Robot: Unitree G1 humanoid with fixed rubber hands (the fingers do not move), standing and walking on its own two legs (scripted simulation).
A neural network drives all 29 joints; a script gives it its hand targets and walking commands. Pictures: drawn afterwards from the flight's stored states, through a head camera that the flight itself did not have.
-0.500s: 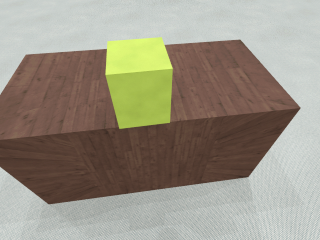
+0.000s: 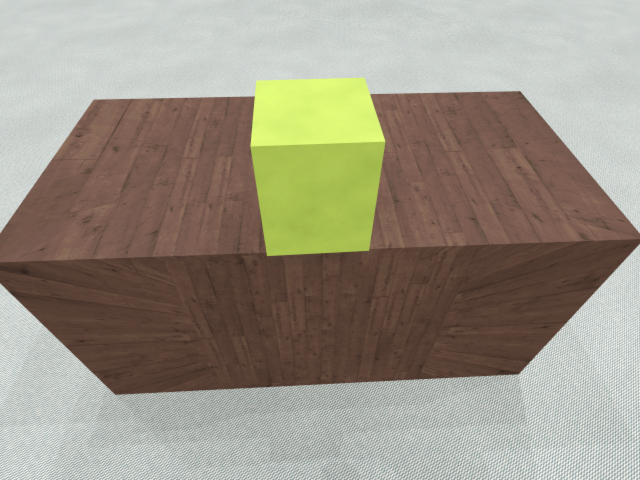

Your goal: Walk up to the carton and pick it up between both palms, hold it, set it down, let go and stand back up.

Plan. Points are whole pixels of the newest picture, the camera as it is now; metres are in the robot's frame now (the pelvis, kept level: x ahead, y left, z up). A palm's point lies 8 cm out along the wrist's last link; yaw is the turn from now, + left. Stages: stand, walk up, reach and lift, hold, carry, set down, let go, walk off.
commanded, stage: walk up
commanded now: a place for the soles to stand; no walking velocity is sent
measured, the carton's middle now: (314, 168) +0.65 +0.04 +0.02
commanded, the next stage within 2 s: none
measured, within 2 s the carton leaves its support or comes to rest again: neither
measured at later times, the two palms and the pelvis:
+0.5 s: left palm out of the picture +0.11 +0.30 -0.15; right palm out of the picture +0.10 -0.19 -0.12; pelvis +0.12 +0.04 +0.00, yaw +4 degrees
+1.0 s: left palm (197, 413) +0.26 +0.21 -0.15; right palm (494, 412) +0.28 -0.25 -0.15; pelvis +0.23 -0.03 -0.01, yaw +8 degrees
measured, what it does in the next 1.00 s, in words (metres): walks ahead: left foot, then right foot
